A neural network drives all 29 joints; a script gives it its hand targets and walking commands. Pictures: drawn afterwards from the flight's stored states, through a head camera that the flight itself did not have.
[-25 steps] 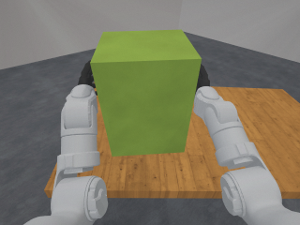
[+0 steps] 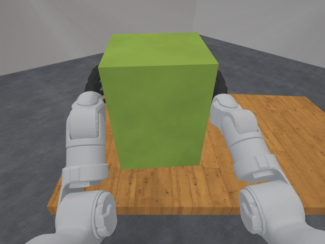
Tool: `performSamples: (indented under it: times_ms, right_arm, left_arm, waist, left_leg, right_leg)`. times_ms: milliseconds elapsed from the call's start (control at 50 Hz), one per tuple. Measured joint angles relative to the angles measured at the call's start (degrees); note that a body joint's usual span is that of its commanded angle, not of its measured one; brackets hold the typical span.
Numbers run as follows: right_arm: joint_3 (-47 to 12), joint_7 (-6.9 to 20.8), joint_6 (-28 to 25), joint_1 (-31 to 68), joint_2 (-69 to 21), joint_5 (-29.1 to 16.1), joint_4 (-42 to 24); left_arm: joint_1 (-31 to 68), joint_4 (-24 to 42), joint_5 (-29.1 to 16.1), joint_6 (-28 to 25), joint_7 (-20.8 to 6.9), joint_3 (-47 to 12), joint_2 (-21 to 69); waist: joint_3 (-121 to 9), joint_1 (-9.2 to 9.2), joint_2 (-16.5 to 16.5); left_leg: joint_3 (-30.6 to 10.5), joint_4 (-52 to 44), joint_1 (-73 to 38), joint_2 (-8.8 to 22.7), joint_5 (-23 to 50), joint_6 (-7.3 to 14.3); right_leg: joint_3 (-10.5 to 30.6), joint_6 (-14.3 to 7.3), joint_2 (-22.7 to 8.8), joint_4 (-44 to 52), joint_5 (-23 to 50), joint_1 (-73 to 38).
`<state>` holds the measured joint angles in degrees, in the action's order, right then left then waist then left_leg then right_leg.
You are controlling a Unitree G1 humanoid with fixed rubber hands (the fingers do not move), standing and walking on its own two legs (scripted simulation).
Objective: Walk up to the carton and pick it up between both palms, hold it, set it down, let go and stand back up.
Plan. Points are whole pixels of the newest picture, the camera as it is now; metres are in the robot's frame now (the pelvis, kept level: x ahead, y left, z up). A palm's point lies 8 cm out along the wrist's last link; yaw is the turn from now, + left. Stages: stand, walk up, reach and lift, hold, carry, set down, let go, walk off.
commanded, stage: hold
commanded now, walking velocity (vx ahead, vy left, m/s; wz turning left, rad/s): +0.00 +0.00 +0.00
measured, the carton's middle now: (157, 103) +0.38 +0.00 +0.23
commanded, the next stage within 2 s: none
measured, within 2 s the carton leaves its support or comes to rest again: neither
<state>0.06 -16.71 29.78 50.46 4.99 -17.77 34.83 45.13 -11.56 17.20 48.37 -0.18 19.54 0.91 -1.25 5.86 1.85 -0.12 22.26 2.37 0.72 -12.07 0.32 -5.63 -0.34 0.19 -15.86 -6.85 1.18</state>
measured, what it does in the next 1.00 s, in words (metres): stands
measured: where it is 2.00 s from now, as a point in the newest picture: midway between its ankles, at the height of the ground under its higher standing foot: outside the picture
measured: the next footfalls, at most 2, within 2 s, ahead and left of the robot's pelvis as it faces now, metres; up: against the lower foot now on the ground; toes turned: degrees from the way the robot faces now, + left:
none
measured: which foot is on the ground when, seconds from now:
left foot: down 0.00-1.00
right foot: down 0.00-1.00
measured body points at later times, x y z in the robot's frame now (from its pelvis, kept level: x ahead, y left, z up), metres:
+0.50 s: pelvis +0.00 +0.00 +0.00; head -0.07 +0.03 +0.44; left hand +0.39 +0.15 +0.25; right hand +0.38 -0.14 +0.24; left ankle +0.01 +0.11 -0.75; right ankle +0.03 -0.11 -0.75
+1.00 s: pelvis +0.00 +0.00 +0.00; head -0.06 +0.03 +0.44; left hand +0.39 +0.15 +0.24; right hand +0.39 -0.14 +0.24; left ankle +0.01 +0.11 -0.75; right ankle +0.03 -0.11 -0.75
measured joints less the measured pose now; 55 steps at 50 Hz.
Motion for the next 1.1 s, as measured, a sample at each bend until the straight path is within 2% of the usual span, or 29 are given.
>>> performSamples:
  times_ms: [300,600,1100]
  right_arm:
    - [0.2,0.1,-0.1,0.7,-0.2,0.7,1.1]
    - [0.6,0.1,-0.2,0.3,-0.4,0.8,1.2]
    - [-0.3,0.1,-0.2,0.3,0.1,0.2,0.9]
  left_arm:
    - [1.0,-1.5,-0.2,-0.3,-0.1,0.4,-0.4]
    - [1.1,-2.1,0.0,-0.4,-0.2,0.3,-0.5]
    - [0.5,-1.0,-0.1,-0.2,0.0,0.2,-0.2]
  waist:
    - [-0.2,-0.55,0.2]
    - [-0.2,-0.24,0.2]
    - [-0.2,-0.39,0.1]
  left_leg:
    - [0.0,-0.2,0.4,0.0,0.4,0.0]
    - [0.1,-0.2,0.3,-0.2,0.3,0.2]
    - [0.1,-0.1,0.2,0.0,0.0,0.1]
  right_leg:
    - [0.1,-0.1,0.0,-0.1,0.2,0.6]
    - [0.1,0.1,-0.2,-0.2,0.1,0.5]
    - [0.2,0.0,0.0,-0.1,-0.1,0.3]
